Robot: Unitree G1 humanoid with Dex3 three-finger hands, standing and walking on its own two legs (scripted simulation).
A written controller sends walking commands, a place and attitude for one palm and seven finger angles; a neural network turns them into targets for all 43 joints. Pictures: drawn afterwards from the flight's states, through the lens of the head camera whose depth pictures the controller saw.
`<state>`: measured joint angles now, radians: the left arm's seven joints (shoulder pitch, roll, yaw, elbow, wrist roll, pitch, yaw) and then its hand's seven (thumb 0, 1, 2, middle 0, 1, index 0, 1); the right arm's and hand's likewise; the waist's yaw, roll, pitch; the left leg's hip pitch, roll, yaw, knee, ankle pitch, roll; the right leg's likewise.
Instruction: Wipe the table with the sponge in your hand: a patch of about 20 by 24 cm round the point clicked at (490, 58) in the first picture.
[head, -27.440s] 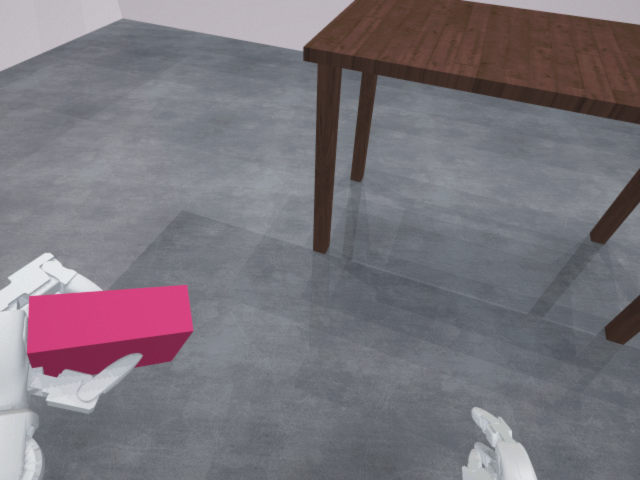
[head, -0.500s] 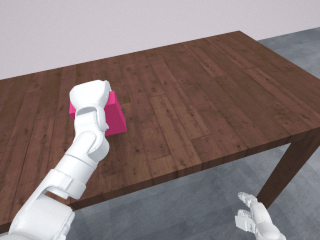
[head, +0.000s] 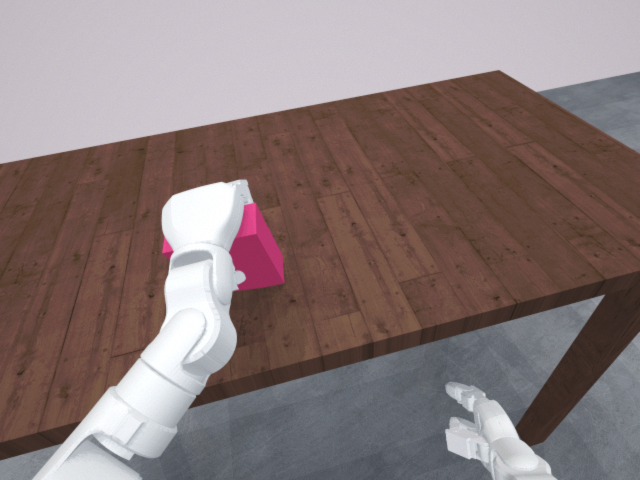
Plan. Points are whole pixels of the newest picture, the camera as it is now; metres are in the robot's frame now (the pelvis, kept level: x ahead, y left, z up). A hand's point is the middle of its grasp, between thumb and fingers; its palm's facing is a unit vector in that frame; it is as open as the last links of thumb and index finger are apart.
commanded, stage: wipe back along the third lane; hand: left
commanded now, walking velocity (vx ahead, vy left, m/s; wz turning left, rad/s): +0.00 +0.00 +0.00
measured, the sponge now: (235, 262) +0.34 +0.18 +0.11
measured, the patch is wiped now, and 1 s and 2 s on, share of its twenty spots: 0.95 0.95 0.95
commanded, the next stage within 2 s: slide back across to the middle lane in 0.58 s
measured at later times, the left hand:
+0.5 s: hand (237, 265) +0.30 +0.14 +0.16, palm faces +0.26 -0.18 -0.95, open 9.2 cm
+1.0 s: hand (221, 276) +0.28 +0.15 +0.17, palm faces +0.29 -0.29 -0.91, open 9.2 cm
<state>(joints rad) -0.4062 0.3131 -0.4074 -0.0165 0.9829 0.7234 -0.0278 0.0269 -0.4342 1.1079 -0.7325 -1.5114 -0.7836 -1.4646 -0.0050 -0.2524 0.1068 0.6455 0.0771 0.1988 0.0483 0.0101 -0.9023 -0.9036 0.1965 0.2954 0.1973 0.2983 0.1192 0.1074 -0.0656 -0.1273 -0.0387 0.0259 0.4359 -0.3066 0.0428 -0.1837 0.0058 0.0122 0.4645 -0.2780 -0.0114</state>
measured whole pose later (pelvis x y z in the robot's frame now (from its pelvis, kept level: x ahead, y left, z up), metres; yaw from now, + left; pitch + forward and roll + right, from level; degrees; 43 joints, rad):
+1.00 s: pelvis -0.02 -0.04 +0.00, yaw -3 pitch -3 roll +1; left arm -0.11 0.38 -0.22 -0.35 0.82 0.70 0.02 -0.01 -0.45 1.10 -0.76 -1.48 -0.81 -1.43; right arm -0.02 -0.27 0.09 0.62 0.06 0.23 0.00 0.01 -0.90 -0.90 0.19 0.30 0.20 0.30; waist 0.10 0.11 -0.03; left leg -0.09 0.01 0.05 0.45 -0.30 -0.01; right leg -0.17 0.06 0.04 0.50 -0.27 -0.06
